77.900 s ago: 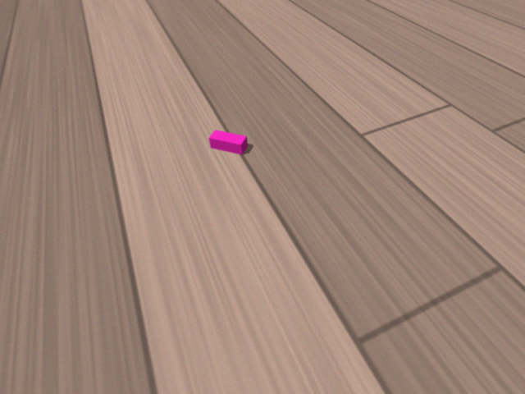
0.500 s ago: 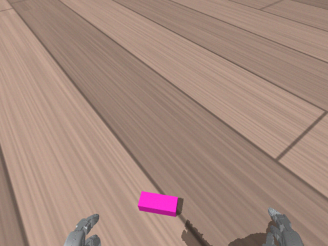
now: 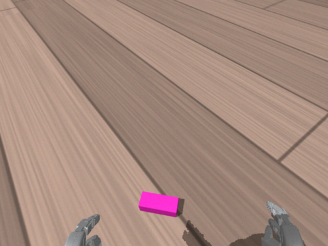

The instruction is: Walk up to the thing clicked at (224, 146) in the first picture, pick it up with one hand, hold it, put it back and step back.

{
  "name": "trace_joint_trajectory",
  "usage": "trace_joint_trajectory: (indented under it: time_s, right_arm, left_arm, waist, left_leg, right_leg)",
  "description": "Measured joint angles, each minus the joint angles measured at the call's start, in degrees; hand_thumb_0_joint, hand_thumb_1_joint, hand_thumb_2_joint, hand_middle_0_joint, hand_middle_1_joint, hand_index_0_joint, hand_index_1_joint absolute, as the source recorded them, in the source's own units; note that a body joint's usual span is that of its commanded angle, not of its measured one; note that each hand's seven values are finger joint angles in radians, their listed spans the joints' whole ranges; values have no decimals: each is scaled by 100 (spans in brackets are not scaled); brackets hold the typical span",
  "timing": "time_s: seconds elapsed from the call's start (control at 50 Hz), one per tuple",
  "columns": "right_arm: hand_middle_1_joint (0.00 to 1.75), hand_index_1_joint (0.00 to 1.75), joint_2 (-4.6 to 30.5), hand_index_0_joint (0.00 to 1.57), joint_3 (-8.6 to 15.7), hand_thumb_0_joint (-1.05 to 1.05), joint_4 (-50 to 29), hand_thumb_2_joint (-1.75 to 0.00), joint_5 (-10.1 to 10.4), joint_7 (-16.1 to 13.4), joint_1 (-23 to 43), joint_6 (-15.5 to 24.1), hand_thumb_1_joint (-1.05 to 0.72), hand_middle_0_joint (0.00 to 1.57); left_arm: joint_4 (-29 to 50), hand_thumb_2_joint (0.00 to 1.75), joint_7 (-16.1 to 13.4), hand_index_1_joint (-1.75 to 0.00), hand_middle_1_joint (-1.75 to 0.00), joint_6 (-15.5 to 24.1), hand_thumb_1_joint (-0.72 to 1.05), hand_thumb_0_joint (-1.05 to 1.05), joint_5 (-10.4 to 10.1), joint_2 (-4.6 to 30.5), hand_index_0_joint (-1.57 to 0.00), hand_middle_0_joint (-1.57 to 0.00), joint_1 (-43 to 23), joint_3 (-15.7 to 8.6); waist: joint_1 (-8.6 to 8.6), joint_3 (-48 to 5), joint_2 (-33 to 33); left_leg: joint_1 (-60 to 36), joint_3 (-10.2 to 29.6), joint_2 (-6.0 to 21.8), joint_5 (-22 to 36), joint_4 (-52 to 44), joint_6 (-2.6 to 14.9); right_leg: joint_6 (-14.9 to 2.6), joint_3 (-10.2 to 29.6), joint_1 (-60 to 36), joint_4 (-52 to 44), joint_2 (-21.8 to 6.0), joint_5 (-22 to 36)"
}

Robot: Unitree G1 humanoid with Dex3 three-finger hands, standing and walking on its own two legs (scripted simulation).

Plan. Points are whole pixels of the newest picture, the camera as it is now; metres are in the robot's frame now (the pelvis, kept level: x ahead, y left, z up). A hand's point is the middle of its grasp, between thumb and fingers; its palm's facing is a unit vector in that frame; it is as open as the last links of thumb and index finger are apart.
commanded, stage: home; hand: left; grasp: from above
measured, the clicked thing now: (159, 204) +0.49 +0.09 -0.68
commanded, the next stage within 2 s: stand in 0.86 s
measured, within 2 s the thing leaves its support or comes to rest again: neither
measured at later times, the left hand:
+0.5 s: hand out of the picture +0.16 +0.18 -0.05, palm faces +0.04 -0.98 -0.20, open 7.4 cm
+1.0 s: hand out of the picture +0.16 +0.18 -0.06, palm faces +0.01 -0.97 -0.25, open 7.4 cm
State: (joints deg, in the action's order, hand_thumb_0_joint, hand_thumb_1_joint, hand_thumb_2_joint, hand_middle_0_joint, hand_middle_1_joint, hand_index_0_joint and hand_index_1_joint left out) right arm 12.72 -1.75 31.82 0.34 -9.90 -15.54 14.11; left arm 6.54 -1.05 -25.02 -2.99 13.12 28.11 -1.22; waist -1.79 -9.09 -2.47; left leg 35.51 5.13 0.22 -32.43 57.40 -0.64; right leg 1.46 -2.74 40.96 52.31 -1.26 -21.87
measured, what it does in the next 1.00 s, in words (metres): stands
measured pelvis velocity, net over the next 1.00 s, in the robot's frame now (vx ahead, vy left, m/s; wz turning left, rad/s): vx -0.01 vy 0.00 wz -0.01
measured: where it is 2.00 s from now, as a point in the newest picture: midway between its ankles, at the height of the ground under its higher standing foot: outside the picture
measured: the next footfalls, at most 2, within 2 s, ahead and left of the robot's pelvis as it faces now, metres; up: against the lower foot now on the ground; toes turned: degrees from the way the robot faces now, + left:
none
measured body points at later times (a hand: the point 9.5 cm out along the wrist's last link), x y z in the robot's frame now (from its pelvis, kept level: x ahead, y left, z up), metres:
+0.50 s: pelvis -0.01 +0.00 +0.00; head +0.02 +0.00 +0.45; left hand +0.15 +0.23 -0.03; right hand +0.15 -0.25 -0.07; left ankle -0.04 +0.12 -0.68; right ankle +0.04 -0.14 -0.68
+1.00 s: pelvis -0.01 +0.00 +0.00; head +0.02 +0.01 +0.45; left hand +0.16 +0.23 -0.04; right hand +0.16 -0.24 -0.07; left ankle -0.04 +0.12 -0.68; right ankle +0.04 -0.14 -0.68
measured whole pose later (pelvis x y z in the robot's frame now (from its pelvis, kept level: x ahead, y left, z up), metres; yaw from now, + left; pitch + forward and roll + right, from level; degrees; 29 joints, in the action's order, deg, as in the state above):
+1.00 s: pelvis -0.01 +0.00 +0.00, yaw +0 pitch +8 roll -2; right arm 12.9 -1.0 34.5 -3.3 -8.3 -14.1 12.6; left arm -0.6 -1.4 -18.4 -0.2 14.1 24.0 -0.3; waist -0.7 -5.0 -1.2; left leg 32.2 4.2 -0.1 -31.9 56.5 -0.4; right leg 1.3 -1.8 38.3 52.3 -1.5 -21.6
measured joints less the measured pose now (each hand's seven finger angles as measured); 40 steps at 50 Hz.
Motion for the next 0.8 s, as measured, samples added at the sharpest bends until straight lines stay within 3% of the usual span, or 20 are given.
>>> trace_joint_trajectory:
  time_s: [0.8]
  right_arm:
    - [30,30,-14,21,7,1,-26,-90,21,-15,-52,38,-90,20]
  left_arm:
    - [10,90,4,-30,-30,-37,90,1,-7,1,-20,-20,-2,0]
  waist:
    - [-14,-14,10]
  left_leg:
    - [21,-11,11,11,48,-1]
  right_leg:
    - [1,12,18,25,14,32]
